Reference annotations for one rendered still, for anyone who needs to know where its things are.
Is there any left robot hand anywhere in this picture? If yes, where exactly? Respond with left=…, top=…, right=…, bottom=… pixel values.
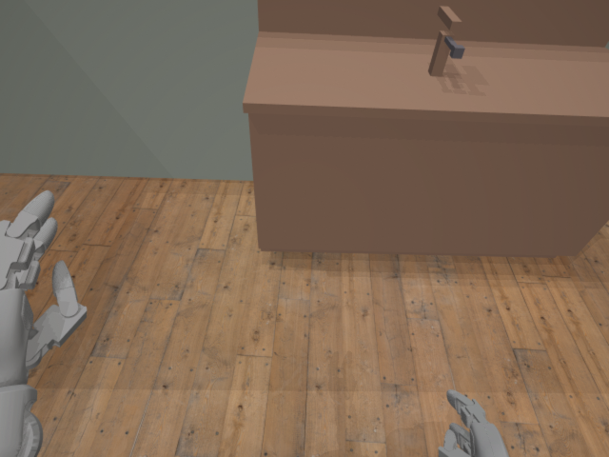
left=0, top=190, right=87, bottom=387

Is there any counter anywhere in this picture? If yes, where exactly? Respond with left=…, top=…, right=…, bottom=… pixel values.
left=243, top=0, right=609, bottom=258

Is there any tap lever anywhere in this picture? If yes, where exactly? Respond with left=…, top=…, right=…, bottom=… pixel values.
left=444, top=36, right=465, bottom=59

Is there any right robot hand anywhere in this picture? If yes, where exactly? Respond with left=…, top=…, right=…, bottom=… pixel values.
left=438, top=389, right=509, bottom=457

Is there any robot left forearm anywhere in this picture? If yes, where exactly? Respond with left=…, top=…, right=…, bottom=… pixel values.
left=0, top=385, right=43, bottom=457

